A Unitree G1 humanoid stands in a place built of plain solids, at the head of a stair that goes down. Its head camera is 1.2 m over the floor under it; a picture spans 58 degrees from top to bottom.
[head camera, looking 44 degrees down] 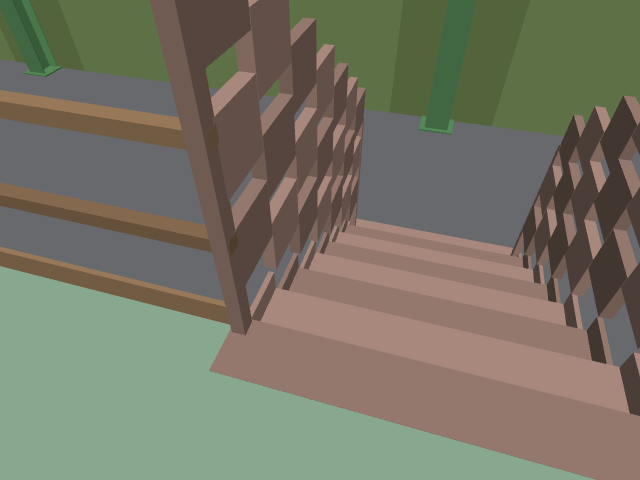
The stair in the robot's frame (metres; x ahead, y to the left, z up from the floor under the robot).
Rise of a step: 0.17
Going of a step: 0.28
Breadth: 1.32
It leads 16 degrees to the right of straight ahead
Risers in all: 8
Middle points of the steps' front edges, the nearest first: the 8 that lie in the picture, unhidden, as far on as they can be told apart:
0.69 -0.35 0.00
0.96 -0.43 -0.17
1.23 -0.51 -0.34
1.50 -0.59 -0.51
1.76 -0.67 -0.68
2.03 -0.75 -0.85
2.30 -0.82 -1.02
2.57 -0.90 -1.20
